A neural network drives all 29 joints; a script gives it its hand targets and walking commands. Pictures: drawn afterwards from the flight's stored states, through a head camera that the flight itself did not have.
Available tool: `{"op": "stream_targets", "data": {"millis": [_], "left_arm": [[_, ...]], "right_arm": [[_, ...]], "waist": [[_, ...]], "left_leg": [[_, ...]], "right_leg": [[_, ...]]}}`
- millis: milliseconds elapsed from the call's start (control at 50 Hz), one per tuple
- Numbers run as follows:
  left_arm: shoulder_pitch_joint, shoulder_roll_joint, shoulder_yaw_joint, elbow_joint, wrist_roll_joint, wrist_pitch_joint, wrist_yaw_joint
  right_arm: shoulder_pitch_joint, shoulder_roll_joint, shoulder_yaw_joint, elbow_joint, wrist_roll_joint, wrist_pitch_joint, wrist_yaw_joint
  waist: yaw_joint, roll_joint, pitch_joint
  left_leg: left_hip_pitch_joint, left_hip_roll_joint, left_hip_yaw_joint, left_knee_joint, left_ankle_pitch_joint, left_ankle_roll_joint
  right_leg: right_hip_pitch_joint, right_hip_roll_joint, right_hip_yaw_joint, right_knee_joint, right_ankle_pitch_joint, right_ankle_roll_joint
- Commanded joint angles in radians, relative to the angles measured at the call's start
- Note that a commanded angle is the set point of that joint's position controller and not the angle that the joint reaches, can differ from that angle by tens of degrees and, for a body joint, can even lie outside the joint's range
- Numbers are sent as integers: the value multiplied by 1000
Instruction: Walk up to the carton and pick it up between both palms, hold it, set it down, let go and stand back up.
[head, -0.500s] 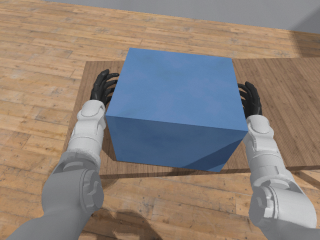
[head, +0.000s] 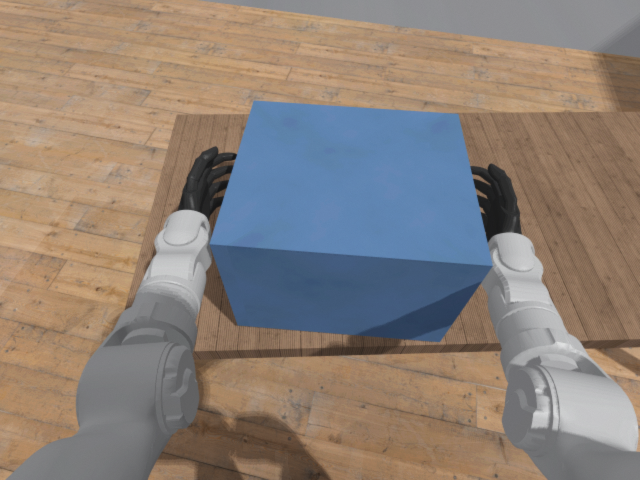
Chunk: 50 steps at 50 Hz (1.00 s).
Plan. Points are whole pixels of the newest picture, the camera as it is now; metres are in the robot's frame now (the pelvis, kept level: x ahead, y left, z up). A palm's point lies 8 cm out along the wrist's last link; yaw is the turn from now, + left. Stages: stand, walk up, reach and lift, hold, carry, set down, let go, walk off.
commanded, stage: set down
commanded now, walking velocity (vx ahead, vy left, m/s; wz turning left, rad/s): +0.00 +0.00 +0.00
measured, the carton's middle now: (346, 221) +0.45 -0.02 +0.00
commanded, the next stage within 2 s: none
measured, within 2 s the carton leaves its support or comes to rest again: neither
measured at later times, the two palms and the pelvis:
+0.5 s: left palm (197, 214) +0.42 +0.18 +0.06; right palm (500, 235) +0.39 -0.21 +0.05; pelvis -0.01 +0.00 +0.00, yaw -1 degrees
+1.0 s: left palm (197, 219) +0.42 +0.18 +0.05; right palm (500, 238) +0.39 -0.21 +0.05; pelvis -0.02 +0.00 +0.00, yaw -1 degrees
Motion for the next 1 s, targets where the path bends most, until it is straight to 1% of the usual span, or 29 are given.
{"op": "stream_targets", "data": {"millis": [0,20,40,120,180,240,260,340,380,400,440,480,540,600,680,700,740,800,880,900,940,980], "left_arm": [[-585,-529,-183,-90,23,-61,-105],[-590,-520,-169,-80,27,-68,-107],[-594,-513,-161,-71,30,-73,-108],[-607,-497,-122,-24,44,-96,-114],[-607,-493,-104,0,55,-110,-113],[-616,-486,-91,12,65,-123,-110],[-605,-484,-81,23,73,-126,-110],[-591,-492,-81,32,85,-133,-105],[-583,-488,-77,30,91,-133,-100],[-577,-485,-73,37,96,-132,-99],[-565,-480,-65,45,102,-129,-97],[-561,-481,-65,36,103,-131,-95],[-544,-476,-51,48,115,-128,-95],[-526,-470,-36,53,128,-124,-96],[-508,-472,-31,45,139,-121,-96],[-508,-470,-29,42,141,-122,-95],[-499,-465,-19,42,148,-119,-96],[-486,-471,-12,42,159,-115,-99],[-467,-465,2,34,170,-111,-99],[-460,-460,6,29,175,-110,-98],[-457,-462,8,23,179,-108,-98],[-447,-462,14,22,186,-106,-98]], "right_arm": [[-698,499,275,-169,-54,-77,150],[-698,504,270,-166,-60,-76,151],[-692,504,262,-155,-68,-75,151],[-687,509,229,-144,-109,-81,155],[-672,505,201,-123,-138,-89,160],[-663,496,175,-102,-161,-98,166],[-653,499,174,-93,-167,-100,167],[-631,490,145,-66,-187,-111,175],[-624,478,137,-57,-189,-115,179],[-618,474,133,-52,-191,-115,180],[-610,465,130,-49,-196,-116,184],[-604,462,125,-40,-200,-117,185],[-594,464,117,-39,-206,-113,187],[-577,459,106,-35,-216,-110,188],[-558,455,96,-39,-229,-112,191],[-554,458,91,-39,-231,-112,191],[-541,460,85,-33,-240,-107,190],[-529,463,75,-35,-251,-106,190],[-505,464,63,-32,-264,-100,190],[-496,464,60,-31,-265,-98,190],[-492,463,53,-34,-274,-95,191],[-479,462,48,-33,-277,-95,191]], "waist": [[-1,20,-573],[10,15,-567],[4,9,-556],[9,-5,-549],[6,-4,-541],[1,11,-541],[7,7,-535],[-4,30,-520],[1,36,-514],[-2,36,-505],[1,30,-491],[-5,25,-492],[4,24,-462],[4,20,-442],[-1,17,-431],[1,17,-434],[-4,14,-414],[-4,16,-397],[-6,5,-370],[-4,10,-365],[-9,6,-360],[-8,8,-351]], "left_leg": [[246,-35,70,37,473,-43],[233,-34,75,29,446,-36],[222,-35,77,20,428,-32],[205,-35,87,0,360,-18],[217,-31,90,-3,350,-17],[233,-29,89,-2,356,-19],[237,-27,89,1,357,-18],[273,-22,89,6,376,-26],[290,-18,89,13,384,-29],[293,-18,90,13,384,-30],[288,-17,89,12,378,-27],[292,-17,89,11,375,-30],[278,-19,93,4,348,-23],[272,-21,95,1,330,-18],[280,-22,96,-2,328,-17],[281,-21,98,1,324,-16],[271,-22,99,-6,304,-13],[269,-23,99,-8,292,-9],[270,-24,100,-16,272,-3],[271,-23,101,-16,266,-1],[273,-25,101,-17,265,-2],[275,-24,101,-17,269,-1]], "right_leg": [[301,-3,-23,88,593,36],[303,-8,-21,89,579,39],[304,-10,-19,86,574,41],[288,-16,-19,80,511,46],[260,-14,-28,69,471,44],[223,-10,-34,60,435,40],[213,-10,-34,58,428,38],[166,-2,-48,44,381,30],[143,1,-49,38,357,24],[137,2,-50,34,353,23],[133,5,-50,34,342,22],[126,5,-50,32,335,21],[125,2,-48,31,316,21],[128,0,-47,28,307,22],[119,3,-52,27,299,21],[119,2,-49,27,297,22],[122,2,-49,25,286,24],[117,-1,-49,23,277,23],[113,-1,-50,20,259,25],[112,-1,-49,18,252,24],[109,-2,-50,17,250,24],[108,0,-50,17,252,24]]}}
